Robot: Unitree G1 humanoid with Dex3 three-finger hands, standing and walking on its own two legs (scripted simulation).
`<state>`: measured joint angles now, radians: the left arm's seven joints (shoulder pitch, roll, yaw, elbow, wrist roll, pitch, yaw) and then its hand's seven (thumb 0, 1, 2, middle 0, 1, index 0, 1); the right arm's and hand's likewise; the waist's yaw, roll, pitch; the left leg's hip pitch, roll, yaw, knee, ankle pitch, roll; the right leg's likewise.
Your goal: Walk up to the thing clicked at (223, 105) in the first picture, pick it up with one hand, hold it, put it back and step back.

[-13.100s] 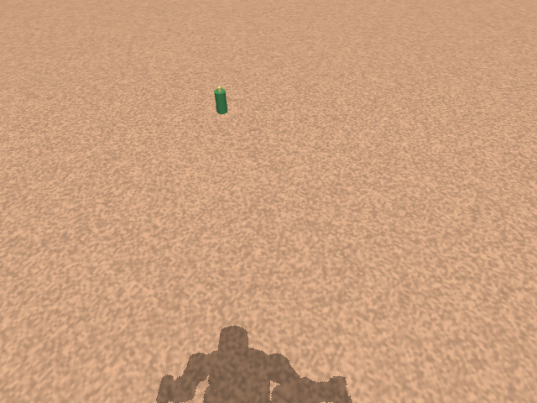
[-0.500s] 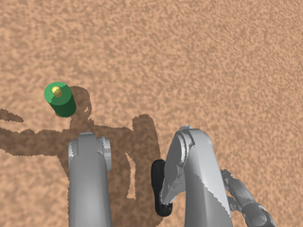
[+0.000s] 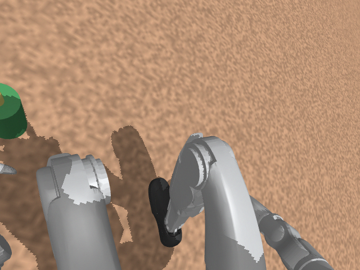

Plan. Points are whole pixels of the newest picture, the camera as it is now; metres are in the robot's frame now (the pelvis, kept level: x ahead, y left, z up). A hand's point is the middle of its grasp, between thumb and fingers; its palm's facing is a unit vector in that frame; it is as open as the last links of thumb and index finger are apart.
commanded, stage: close in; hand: left
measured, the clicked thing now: (1, 111) +0.45 +0.27 -0.19
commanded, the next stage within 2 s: rest palm in 0.36 s
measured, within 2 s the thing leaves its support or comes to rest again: leaves its support in 1.74 s
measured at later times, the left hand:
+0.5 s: hand (5, 124) +0.42 +0.26 -0.17, palm faces +0.30 -0.95 +0.04, open 17.5 cm
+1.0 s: hand (4, 115) +0.44 +0.26 -0.18, palm faces +0.34 -0.94 +0.00, open 10.9 cm
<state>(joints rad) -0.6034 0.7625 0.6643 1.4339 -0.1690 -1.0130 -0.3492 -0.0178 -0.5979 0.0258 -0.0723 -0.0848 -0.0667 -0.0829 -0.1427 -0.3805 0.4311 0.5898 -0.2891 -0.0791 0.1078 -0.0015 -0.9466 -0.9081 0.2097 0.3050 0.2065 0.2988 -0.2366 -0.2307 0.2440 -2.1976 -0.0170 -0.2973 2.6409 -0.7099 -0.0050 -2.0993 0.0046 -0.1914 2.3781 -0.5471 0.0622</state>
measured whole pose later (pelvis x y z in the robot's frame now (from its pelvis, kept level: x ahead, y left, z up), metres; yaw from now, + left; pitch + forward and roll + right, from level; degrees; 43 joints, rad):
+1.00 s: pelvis -0.01 +0.01 +0.00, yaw -4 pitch +11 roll -19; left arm -0.67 0.85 0.50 1.55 -0.02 -1.18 0.07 -0.01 0.10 0.52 -0.48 -0.46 -0.46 -0.47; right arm -0.17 -0.37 0.54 0.55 -0.39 0.00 0.16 -0.01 -0.89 -0.90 0.21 0.30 0.21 0.30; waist -0.29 -0.28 0.32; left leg -2.18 0.00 -0.38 2.67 -0.73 0.00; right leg -2.06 0.04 -0.25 2.34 -0.52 0.08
